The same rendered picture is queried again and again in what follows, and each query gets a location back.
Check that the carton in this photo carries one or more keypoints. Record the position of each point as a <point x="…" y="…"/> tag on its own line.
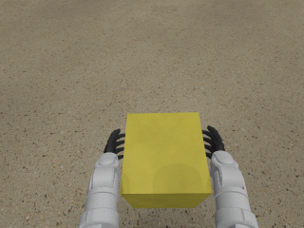
<point x="164" y="161"/>

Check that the robot right forearm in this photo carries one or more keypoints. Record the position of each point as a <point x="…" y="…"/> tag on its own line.
<point x="232" y="202"/>

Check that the left robot hand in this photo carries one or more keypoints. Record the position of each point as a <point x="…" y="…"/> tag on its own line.
<point x="112" y="143"/>

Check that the right robot hand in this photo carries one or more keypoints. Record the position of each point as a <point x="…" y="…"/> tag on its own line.
<point x="215" y="141"/>

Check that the robot left forearm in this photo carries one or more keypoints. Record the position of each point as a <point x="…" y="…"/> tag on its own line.
<point x="101" y="206"/>

